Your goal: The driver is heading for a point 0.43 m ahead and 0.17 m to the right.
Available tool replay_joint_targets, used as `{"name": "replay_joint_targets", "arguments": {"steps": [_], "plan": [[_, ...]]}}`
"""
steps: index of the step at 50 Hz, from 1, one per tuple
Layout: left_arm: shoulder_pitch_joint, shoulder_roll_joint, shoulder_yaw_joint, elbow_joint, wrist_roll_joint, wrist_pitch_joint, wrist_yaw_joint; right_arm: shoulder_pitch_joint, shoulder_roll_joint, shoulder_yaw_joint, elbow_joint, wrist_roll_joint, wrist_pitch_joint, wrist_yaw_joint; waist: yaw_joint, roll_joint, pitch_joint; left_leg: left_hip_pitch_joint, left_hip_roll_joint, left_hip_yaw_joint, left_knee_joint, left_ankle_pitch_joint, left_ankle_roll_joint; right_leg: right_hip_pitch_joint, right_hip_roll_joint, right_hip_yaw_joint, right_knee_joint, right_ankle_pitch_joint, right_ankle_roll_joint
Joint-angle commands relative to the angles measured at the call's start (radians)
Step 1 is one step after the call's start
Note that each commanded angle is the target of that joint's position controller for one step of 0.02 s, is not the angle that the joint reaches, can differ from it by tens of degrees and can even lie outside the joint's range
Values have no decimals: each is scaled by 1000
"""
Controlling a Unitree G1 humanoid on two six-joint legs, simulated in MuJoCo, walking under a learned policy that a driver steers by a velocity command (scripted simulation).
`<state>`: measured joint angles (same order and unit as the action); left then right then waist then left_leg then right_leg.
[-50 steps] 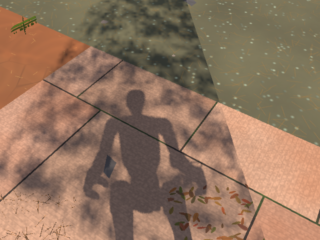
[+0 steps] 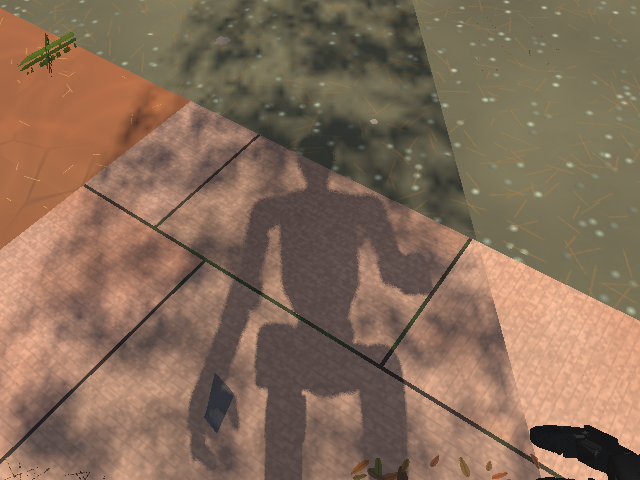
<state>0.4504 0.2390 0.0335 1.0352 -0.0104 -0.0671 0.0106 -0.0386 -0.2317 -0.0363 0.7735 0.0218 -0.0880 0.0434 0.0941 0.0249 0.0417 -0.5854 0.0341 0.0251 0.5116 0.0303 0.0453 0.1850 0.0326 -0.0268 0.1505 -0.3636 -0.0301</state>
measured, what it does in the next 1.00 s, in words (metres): walks ahead, turning right: left foot, then right foot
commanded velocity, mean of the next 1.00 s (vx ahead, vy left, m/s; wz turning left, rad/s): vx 0.09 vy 0.00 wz -0.48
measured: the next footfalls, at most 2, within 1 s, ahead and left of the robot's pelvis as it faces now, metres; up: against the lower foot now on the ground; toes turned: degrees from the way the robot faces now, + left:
left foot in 0.04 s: +0.23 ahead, +0.12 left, +0.00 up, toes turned +1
right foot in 0.54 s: +0.22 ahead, -0.13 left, +0.00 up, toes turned -20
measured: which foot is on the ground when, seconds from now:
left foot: up 0.00-0.02, down 0.04-0.54, up 0.56-0.98, down 1.00-1.00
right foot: down 0.00-0.04, up 0.06-0.52, down 0.54-1.00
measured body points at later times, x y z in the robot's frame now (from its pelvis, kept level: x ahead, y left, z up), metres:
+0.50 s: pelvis +0.16 +0.01 +0.01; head +0.19 -0.02 +0.46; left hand +0.36 +0.25 -0.09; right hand +0.22 -0.29 -0.12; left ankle +0.19 +0.12 -0.73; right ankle +0.19 -0.12 -0.71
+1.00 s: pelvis +0.21 +0.00 +0.01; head +0.24 -0.02 +0.46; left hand +0.50 +0.17 -0.08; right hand +0.19 -0.33 -0.10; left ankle +0.28 +0.10 -0.73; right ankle +0.18 -0.11 -0.73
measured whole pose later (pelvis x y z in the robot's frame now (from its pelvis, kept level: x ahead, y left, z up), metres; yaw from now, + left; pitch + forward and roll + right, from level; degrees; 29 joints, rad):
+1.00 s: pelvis +0.21 +0.00 +0.01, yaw -32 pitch +2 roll +1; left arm 0.15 0.32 0.09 0.66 -0.01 0.04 0.03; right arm 0.07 -0.31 -0.07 0.85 0.01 -0.02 -0.01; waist 0.01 -0.01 0.04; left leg -0.30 -0.03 -0.07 0.52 -0.25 -0.04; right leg -0.34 0.10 0.19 0.52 -0.21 -0.01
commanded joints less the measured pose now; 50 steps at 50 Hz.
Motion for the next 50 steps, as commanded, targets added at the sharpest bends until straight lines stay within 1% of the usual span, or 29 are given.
{"name": "replay_joint_targets", "arguments": {"steps": [1,2,3,4,5,6,7,8,10,12,14,18,23,25,26,27,28,29,30,31,32,33,35,40,43,46,48,49,50], "plan": [[-23,187,40,-44,6,13,9,117,-164,-58,-27,-11,-24,-4,-166,-146,-70,265,-73,25,-26,-15,55,-69,-244,84,284,1058,-82],[-37,173,33,-61,10,16,8,271,-207,-74,15,-22,-26,-15,-235,-137,-177,524,-21,-12,-27,153,88,-193,-193,72,485,997,-40],[14,102,11,-91,35,8,4,409,-293,-89,43,-55,-23,-27,-228,48,-354,918,229,-262,74,457,176,-506,-80,44,825,504,6],[165,12,-14,-55,8,-1,-1,408,-269,-73,45,-53,-14,-18,-167,241,-555,1100,447,-616,-13,508,322,-710,60,144,1125,-340,37],[61,158,28,-65,-20,-5,1,345,-197,-56,20,-35,-4,-23,-191,106,-463,926,384,-516,-64,447,269,-722,-2,208,1195,-303,35],[-38,173,39,-106,-39,-1,7,240,-162,-43,8,-24,-1,-31,-159,92,-278,760,348,-349,-97,431,227,-786,-47,145,1173,-240,39],[-65,149,39,-107,-29,10,18,186,-133,-34,14,-23,-4,-32,-125,20,-192,603,300,-254,-142,416,199,-758,-89,121,1127,-171,51],[-51,125,46,-103,-18,29,25,142,-113,-29,18,-28,-6,-30,-89,26,-141,472,264,-174,-189,360,179,-698,-115,113,1086,-124,59],[-8,77,48,-113,-17,72,30,88,-108,-30,26,-54,-11,-24,-42,74,-106,291,239,-79,-263,263,184,-585,-125,84,1068,-69,66],[-32,77,55,-154,-11,93,37,64,-130,-35,35,-58,-12,-33,-27,84,-77,238,246,-27,-309,196,210,-607,-134,74,999,-29,77],[-89,94,60,-199,-2,100,36,74,-157,-43,49,-52,-5,-51,-38,77,-81,276,260,-2,-326,131,217,-650,-155,77,905,52,79],[-197,101,60,-262,-1,98,12,76,-193,-52,56,-40,25,-80,-69,53,-87,338,265,57,-332,29,204,-638,-158,41,727,161,72],[-283,123,70,-335,-4,108,-20,120,-233,-67,65,-14,71,-79,-97,56,-81,481,312,63,-234,46,172,-640,-123,-13,578,63,44],[-269,123,74,-348,-5,111,-30,113,-239,-72,62,2,84,-79,-74,62,-89,512,310,79,-149,75,127,-583,-96,-43,449,96,13],[-245,135,81,-347,-1,109,-29,134,-226,-72,71,9,89,-79,-61,45,-97,495,283,106,-74,59,81,-509,-73,-48,348,194,-12],[-197,200,105,-341,3,106,-15,199,-195,-66,89,-3,90,-73,-58,-56,-128,433,210,161,85,-23,8,-378,-94,33,257,446,-56],[-153,339,138,-352,11,105,8,176,-142,-51,44,-48,80,-63,-83,-336,-157,127,67,232,401,-424,-88,-167,-323,358,279,901,-185],[-143,321,122,-369,37,88,2,89,-135,-46,9,-50,74,-61,-41,-320,-224,-51,-45,59,627,-745,-118,-127,-439,553,247,945,-360],[-148,281,112,-373,35,66,-10,52,-174,-57,7,-27,74,-58,-25,-178,-236,-83,-26,-43,720,-708,-102,-124,-395,473,236,916,-347],[-195,266,110,-376,21,52,-6,55,-166,-57,10,-7,75,-61,-55,-139,-203,-107,-8,-67,712,-617,-86,-144,-339,390,242,841,-287],[-243,240,104,-385,2,50,0,70,-169,-60,26,-12,77,-70,-77,-95,-180,-113,8,-79,668,-548,-84,-174,-302,346,239,768,-239],[-279,219,96,-394,-8,54,8,72,-188,-67,28,-21,80,-78,-95,-106,-169,-82,15,-88,631,-497,-87,-214,-285,327,227,725,-218],[-287,219,92,-406,3,62,16,90,-175,-66,31,-20,82,-77,-111,-127,-180,-17,-11,-81,589,-438,-97,-258,-258,313,216,726,-217],[-278,248,102,-417,0,75,30,69,-147,-55,29,-16,84,-76,-91,-148,-173,61,-41,-95,351,-385,-127,-291,-235,344,214,589,-213],[-296,252,102,-425,4,84,28,70,-157,-56,28,-13,83,-70,-84,-173,-154,134,-56,-98,262,-373,-127,-356,-220,388,208,475,-204],[-311,246,98,-432,3,90,23,84,-169,-60,25,-9,72,-60,-82,-195,-145,183,-69,-104,164,-386,-113,-362,-208,453,228,448,-190],[-334,241,94,-441,-3,96,25,127,-174,-64,32,-9,60,-50,-105,-201,-150,251,-73,-98,31,-334,-95,-361,-187,484,263,459,-166],[-352,236,91,-447,-10,102,29,170,-177,-68,44,-10,55,-46,-133,-194,-150,328,-69,-83,-99,-233,-80,-386,-159,479,291,424,-135],[-335,211,83,-451,-9,105,32,205,-215,-80,53,-19,54,-47,-132,-145,-157,434,12,-130,-166,-142,-49,-459,-111,447,351,295,-86]]}}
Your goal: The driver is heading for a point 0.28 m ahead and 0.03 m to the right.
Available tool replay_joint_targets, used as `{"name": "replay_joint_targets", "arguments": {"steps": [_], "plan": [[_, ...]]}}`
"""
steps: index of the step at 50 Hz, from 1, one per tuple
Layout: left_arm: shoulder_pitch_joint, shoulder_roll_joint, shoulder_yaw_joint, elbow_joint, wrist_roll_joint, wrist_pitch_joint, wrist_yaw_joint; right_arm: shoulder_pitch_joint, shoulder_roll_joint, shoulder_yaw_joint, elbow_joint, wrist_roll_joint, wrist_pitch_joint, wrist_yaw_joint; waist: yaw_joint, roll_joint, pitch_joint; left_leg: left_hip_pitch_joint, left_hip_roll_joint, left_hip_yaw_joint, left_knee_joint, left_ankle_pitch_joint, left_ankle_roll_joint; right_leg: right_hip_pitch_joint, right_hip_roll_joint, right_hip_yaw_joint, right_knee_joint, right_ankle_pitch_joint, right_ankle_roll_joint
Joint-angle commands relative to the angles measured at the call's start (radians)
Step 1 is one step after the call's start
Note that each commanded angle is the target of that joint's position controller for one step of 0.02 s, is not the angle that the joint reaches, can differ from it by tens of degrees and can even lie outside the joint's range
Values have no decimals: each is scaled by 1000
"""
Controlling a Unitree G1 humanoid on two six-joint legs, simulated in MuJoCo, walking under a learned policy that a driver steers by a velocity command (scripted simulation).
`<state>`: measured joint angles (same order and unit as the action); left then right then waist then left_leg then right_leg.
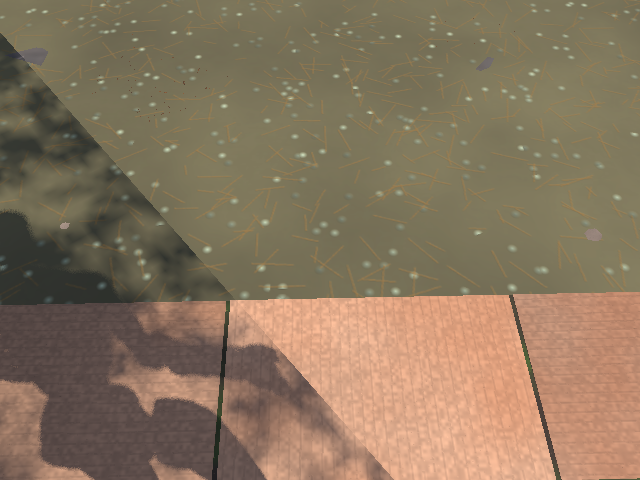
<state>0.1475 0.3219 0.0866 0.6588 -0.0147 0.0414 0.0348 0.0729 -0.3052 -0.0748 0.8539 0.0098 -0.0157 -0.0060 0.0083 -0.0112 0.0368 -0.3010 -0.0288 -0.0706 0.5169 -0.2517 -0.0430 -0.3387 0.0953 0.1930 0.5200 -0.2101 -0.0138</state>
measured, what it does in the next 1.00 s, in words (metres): steps on the spot: right foot, then left foot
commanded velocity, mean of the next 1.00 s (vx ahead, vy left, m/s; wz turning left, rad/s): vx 0.08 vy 0.00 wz -0.25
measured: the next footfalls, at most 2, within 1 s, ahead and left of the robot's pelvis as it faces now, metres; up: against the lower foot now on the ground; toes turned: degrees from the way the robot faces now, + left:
right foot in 0.44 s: +0.00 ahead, -0.15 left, +0.00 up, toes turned -18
left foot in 1.00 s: +0.14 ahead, +0.08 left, +0.00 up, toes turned -7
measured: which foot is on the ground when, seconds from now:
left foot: down 0.00-0.44, up 0.46-0.98, down 1.00-1.00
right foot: down 0.00-0.00, up 0.02-0.42, down 0.44-1.00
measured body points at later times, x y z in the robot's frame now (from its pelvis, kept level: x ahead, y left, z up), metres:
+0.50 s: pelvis -0.01 -0.03 +0.00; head +0.02 -0.07 +0.44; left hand +0.24 +0.19 -0.08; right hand +0.02 -0.36 -0.13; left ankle +0.00 +0.12 -0.70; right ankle -0.03 -0.13 -0.74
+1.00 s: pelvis +0.06 -0.02 +0.00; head +0.08 +0.00 +0.45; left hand +0.20 +0.25 -0.12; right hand +0.13 -0.33 -0.09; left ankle +0.10 +0.08 -0.74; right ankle -0.03 -0.13 -0.74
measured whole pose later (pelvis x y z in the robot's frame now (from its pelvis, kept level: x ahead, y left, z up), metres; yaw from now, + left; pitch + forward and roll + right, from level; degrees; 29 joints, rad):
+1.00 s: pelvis +0.06 -0.02 +0.00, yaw -11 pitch +1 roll -2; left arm 0.26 0.32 0.08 0.78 -0.02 -0.03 0.00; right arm 0.18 -0.31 -0.05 0.81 0.02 -0.03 0.03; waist 0.03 -0.01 0.02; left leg -0.31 0.06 0.05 0.54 -0.27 0.06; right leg -0.10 -0.03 -0.12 0.41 -0.31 0.01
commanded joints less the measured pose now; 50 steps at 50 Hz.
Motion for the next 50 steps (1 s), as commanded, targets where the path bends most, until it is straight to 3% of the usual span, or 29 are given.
{"name": "replay_joint_targets", "arguments": {"steps": [1,2,3,4,5,6,8,10,13,18,20,21,22,23,24,25,26,27,28,32,33,34,36,38,41,46,48,49,50], "plan": [[26,63,13,-71,8,-3,6,97,-209,-54,-36,-23,-11,-6,-1,129,-168,262,299,-239,-204,286,122,-81,-45,72,212,-198,-43],[34,107,30,-105,1,-14,4,76,-238,-56,-42,-55,-7,-4,16,302,-120,203,450,-454,-232,413,302,-254,42,-33,403,-463,4],[47,183,50,-85,6,-19,2,26,-189,-43,-73,-52,-12,-7,16,211,-102,172,455,-415,-236,379,340,-264,-32,-12,574,-413,30],[59,206,64,-60,-2,-14,-1,-24,-136,-30,-86,-41,-11,-13,30,159,-81,151,380,-295,-222,334,290,-259,-45,-23,634,-337,42],[78,180,62,-39,0,-3,3,-49,-118,-25,-95,-27,-8,-17,36,138,-67,156,316,-207,-213,274,244,-266,-55,-41,668,-281,61],[75,157,56,-39,2,6,2,-49,-107,-19,-96,-13,-6,-23,22,146,-49,165,296,-161,-213,283,238,-293,-61,-51,700,-234,80],[38,114,40,-63,-8,9,-6,-8,-114,-17,-87,-16,5,-36,-4,155,-38,182,265,-77,-225,313,245,-296,-75,-107,657,-184,101],[-17,92,27,-96,-12,5,-9,49,-134,-23,-79,-22,14,-44,-46,167,-55,268,287,-56,-223,357,264,-317,-100,-133,556,-173,116],[-35,72,12,-122,-4,3,-21,59,-173,-37,-84,-18,22,-40,-63,178,-88,296,318,-12,-214,399,272,-235,-138,-169,405,-187,115],[-2,91,18,-131,-6,17,-42,41,-211,-51,-95,3,24,-14,-46,194,-87,235,347,51,-178,413,245,-57,-129,-245,184,-155,66],[51,90,26,-117,-5,23,-50,20,-209,-52,-94,22,23,-9,-4,179,-91,205,341,87,-101,375,196,52,-108,-273,2,-37,19],[92,107,38,-100,-3,23,-44,53,-179,-45,-79,26,20,-6,10,137,-104,147,311,129,-15,300,142,162,-88,-261,-94,57,-16],[134,177,60,-95,-4,20,-31,104,-124,-29,-69,0,17,1,7,-46,-133,-26,232,209,190,93,57,349,-191,-90,-148,342,-71],[124,270,67,-134,10,12,-17,89,-55,0,-116,-54,14,7,-23,-329,-143,-308,95,222,485,-441,-28,450,-458,253,-102,762,-229],[158,228,54,-133,42,-16,-34,7,-120,-20,-138,-26,13,-4,67,-216,-226,-326,68,70,651,-458,-32,354,-521,293,-150,657,-362],[118,196,41,-120,43,-37,-40,-13,-148,-31,-137,4,19,-11,44,-153,-163,-335,93,44,698,-381,-19,307,-454,193,-169,543,-319],[60,165,33,-111,29,-47,-36,5,-146,-34,-123,7,24,-16,15,-130,-122,-334,107,32,671,-295,-9,270,-387,118,-176,434,-256],[18,135,20,-112,19,-49,-32,19,-150,-37,-103,-2,31,-23,-1,-108,-106,-317,115,26,648,-233,-11,245,-352,77,-177,399,-216],[-10,125,11,-111,17,-49,-26,41,-149,-37,-95,-10,35,-24,-19,-115,-103,-273,103,35,650,-172,-19,206,-330,43,-182,437,-208],[-42,31,-26,-83,36,-61,-14,100,-84,-15,-62,-3,38,-15,-38,-115,-129,-136,114,35,433,-59,-39,197,-286,-61,-202,366,-191],[-21,31,-26,-63,36,-62,-13,92,-69,-5,-61,-6,37,-10,-20,-120,-131,-101,119,47,348,-47,-39,197,-279,-67,-228,208,-186],[7,68,-15,-45,35,-60,-13,63,-72,0,-71,-3,35,-5,10,-134,-105,-94,111,68,302,-51,-33,187,-287,-44,-267,10,-193],[49,153,12,-17,29,-57,-16,21,-118,-6,-101,13,27,0,50,-160,-34,-164,94,89,280,-106,-10,199,-341,56,-342,-263,-216],[72,148,15,5,21,-67,-18,10,-128,-7,-113,21,13,3,61,-129,15,-248,106,63,255,-144,24,255,-391,114,-374,-344,-223],[84,138,20,29,10,-89,-17,14,-100,-1,-116,21,-10,12,59,-91,29,-308,129,43,240,-160,65,331,-421,104,-391,-320,-221],[37,146,34,28,-3,-99,-33,55,-73,8,-110,28,-21,38,22,-66,5,-168,121,107,147,-113,99,276,-387,-44,-378,-217,-191],[11,137,31,38,-11,-89,-42,104,-59,10,-92,13,-21,40,-23,-33,-6,-1,66,164,7,-4,103,191,-336,-139,-273,-68,-164],[13,124,27,44,-10,-86,-43,173,-76,0,-69,5,-19,35,-54,-26,-42,124,24,181,-36,30,105,138,-304,-181,-170,48,-138],[11,79,10,46,3,-90,-43,265,-131,-21,-54,8,-17,24,-92,15,-108,283,55,108,-60,98,130,66,-248,-255,11,148,-81]]}}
